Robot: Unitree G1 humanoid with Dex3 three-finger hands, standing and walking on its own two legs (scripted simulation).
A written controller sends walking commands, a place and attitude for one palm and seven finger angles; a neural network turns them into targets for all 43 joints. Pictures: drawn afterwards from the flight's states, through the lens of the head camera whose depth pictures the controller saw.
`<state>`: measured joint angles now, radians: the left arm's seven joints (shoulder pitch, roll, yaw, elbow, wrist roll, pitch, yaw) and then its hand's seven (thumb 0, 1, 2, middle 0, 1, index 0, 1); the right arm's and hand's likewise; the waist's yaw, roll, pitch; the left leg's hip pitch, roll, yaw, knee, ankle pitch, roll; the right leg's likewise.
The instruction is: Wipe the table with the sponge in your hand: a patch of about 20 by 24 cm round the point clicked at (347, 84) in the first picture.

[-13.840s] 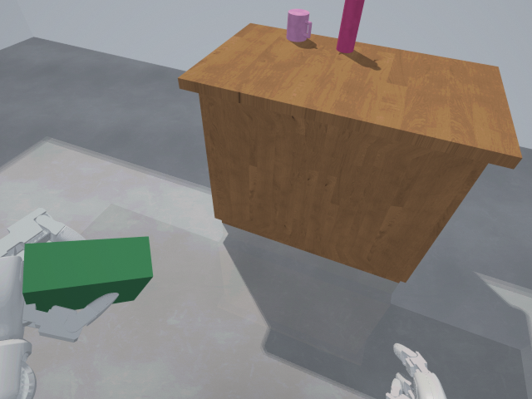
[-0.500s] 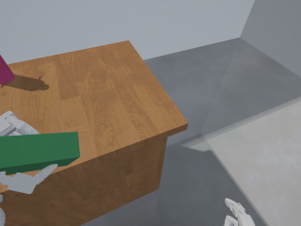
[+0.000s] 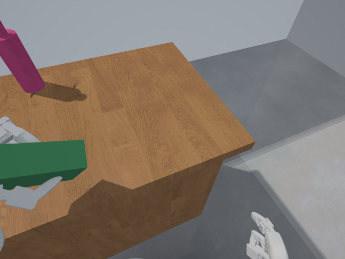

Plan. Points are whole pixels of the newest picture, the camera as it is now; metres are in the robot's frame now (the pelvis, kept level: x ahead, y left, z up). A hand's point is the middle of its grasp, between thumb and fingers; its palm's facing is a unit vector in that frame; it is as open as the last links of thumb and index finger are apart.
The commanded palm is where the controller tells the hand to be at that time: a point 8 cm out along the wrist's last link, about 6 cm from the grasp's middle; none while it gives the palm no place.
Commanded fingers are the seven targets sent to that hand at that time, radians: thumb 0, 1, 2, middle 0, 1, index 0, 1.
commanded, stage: come to a stop and stand still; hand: left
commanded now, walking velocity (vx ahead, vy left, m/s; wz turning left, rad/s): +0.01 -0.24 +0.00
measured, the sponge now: (53, 164) +0.24 +0.22 +0.16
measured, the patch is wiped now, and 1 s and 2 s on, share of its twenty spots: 0.00 0.00 0.00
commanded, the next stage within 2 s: look again from close up in 1.48 s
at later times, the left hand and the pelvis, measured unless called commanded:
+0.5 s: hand (29, 155) +0.24 +0.25 +0.18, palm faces +0.35 -0.85 -0.40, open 9.2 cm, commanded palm +0.18 +0.29 +0.19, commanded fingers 0.00 0.10 1.30 -1.20 -1.60 -1.20 -1.60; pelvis +0.02 +0.01 +0.02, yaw -1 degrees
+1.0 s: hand (11, 155) +0.24 +0.28 +0.18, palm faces +0.38 -0.85 -0.35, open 9.2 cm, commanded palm +0.17 +0.30 +0.19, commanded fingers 0.00 0.10 1.30 -1.20 -1.60 -1.20 -1.60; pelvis +0.00 +0.03 +0.02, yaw -2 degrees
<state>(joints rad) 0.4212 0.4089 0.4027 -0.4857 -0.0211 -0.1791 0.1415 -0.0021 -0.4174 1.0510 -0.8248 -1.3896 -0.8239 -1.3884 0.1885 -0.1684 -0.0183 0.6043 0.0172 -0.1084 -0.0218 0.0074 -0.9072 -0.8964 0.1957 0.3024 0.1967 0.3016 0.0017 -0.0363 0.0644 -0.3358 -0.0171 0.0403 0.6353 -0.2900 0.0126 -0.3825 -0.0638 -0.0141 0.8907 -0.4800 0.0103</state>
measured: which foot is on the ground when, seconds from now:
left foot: down 0.00-1.00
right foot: up 0.00-0.04, down 0.06-1.00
